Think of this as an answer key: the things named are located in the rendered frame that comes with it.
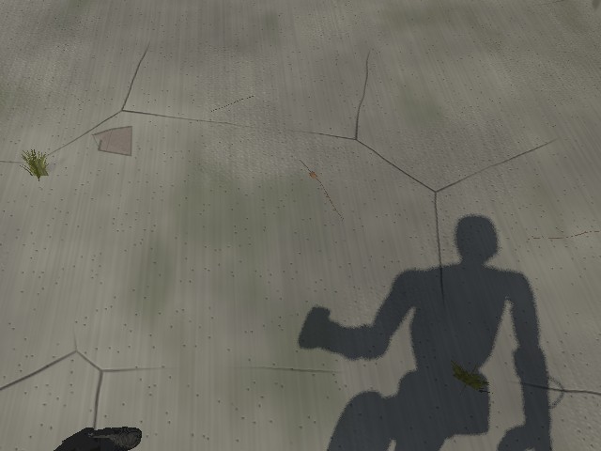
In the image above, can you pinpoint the robot left hand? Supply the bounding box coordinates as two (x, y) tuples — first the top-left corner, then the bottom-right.
(54, 427), (142, 451)

